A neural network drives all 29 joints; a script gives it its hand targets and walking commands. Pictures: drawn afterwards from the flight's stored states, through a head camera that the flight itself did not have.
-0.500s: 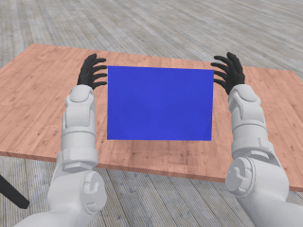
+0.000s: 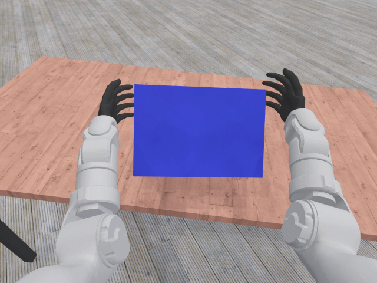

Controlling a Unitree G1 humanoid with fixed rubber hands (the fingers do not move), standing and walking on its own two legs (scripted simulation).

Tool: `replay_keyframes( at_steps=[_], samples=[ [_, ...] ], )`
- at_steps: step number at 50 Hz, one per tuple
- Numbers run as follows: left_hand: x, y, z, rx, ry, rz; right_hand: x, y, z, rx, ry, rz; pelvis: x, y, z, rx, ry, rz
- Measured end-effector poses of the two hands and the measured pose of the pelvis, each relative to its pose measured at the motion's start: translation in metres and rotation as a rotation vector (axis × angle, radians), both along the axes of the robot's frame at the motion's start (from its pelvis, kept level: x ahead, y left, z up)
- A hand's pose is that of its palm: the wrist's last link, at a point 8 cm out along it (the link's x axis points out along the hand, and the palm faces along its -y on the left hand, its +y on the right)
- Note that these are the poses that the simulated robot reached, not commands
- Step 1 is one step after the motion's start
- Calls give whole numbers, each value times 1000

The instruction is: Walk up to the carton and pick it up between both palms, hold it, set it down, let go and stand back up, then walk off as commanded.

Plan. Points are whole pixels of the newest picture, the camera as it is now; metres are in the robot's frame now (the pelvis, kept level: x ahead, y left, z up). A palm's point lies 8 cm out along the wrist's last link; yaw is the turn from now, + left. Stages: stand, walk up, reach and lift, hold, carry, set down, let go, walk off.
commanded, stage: set down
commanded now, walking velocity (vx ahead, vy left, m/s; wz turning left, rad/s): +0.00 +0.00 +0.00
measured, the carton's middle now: (195, 132) +0.45 -0.03 +0.08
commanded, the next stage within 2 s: none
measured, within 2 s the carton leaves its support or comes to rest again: rests again in 0.74 s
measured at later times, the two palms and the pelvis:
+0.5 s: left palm (121, 141) +0.43 +0.15 +0.07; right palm (268, 142) +0.43 -0.22 +0.08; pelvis +0.02 +0.00 +0.00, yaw -1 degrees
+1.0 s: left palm (101, 150) +0.38 +0.19 +0.09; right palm (301, 157) +0.36 -0.27 +0.10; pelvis -0.02 -0.01 +0.00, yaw -1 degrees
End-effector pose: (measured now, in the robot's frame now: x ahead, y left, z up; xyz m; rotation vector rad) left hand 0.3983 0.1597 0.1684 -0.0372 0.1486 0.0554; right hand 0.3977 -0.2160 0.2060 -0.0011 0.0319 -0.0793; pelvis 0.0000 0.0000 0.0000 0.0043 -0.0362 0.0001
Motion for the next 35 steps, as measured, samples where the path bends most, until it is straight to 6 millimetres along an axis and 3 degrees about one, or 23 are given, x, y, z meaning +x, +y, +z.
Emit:
replay_keyframes(
  at_steps=[4,9,14,19,25,30,35],
  samples=[
    [-1,1,-34,-55,101,25,4,-2,-17,-26,63,5,0,0,0,0,14,0],
    [-4,-4,-80,-35,171,54,8,-1,-80,-22,225,-4,-2,2,0,-3,55,-2],
    [11,-4,-94,-21,116,101,14,0,-123,-13,249,-15,1,4,-2,-8,175,-4],
    [30,-4,-96,5,101,101,26,2,-130,-3,206,-30,10,4,-3,-10,241,-5],
    [33,-5,-101,-1,124,90,29,-2,-129,-7,200,-18,17,1,-2,-11,250,-8],
    [30,-3,-95,16,92,89,21,-19,-127,3,183,-43,14,-3,-3,-10,246,-11],
    [16,3,-104,14,111,88,2,-42,-133,-9,204,-76,3,-7,-4,-14,231,-15]
  ],
)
